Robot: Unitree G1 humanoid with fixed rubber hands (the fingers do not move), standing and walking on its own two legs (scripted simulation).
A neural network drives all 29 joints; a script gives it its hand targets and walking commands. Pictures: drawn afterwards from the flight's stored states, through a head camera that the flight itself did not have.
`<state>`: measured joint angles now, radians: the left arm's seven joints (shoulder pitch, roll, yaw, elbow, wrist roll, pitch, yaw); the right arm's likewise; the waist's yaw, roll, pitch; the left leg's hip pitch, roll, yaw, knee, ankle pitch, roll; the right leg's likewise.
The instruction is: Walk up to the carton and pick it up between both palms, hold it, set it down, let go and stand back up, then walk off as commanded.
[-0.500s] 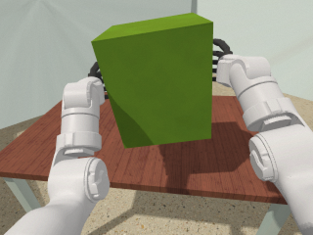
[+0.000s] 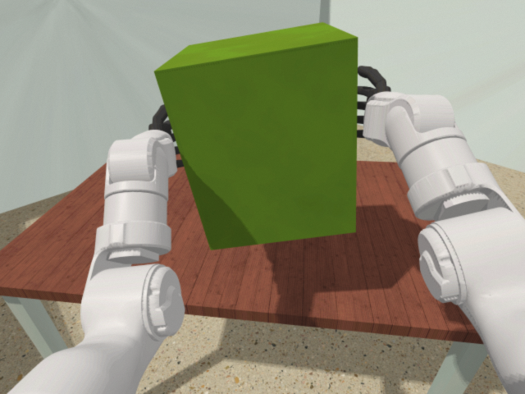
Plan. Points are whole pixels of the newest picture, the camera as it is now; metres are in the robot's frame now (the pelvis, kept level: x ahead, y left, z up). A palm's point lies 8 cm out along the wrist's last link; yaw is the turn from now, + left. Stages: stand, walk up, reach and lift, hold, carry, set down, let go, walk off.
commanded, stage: hold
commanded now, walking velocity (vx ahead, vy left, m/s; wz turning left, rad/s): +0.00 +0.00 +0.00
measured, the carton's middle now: (267, 133) +0.40 +0.00 +0.30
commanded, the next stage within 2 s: none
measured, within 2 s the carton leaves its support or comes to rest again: neither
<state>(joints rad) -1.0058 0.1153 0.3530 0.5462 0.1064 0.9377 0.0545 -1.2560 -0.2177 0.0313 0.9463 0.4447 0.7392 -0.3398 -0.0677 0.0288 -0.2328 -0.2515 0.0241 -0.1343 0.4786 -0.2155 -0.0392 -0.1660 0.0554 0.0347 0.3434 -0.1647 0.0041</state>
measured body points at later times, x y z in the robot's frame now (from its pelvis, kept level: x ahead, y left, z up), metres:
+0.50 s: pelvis +0.01 +0.00 +0.00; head -0.10 +0.01 +0.44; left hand +0.39 +0.15 +0.29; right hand +0.38 -0.15 +0.33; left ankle +0.03 +0.14 -0.74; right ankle +0.01 -0.13 -0.74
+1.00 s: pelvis +0.00 +0.00 +0.00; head -0.10 +0.01 +0.44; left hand +0.39 +0.15 +0.29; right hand +0.38 -0.15 +0.33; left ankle +0.03 +0.14 -0.74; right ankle +0.01 -0.13 -0.74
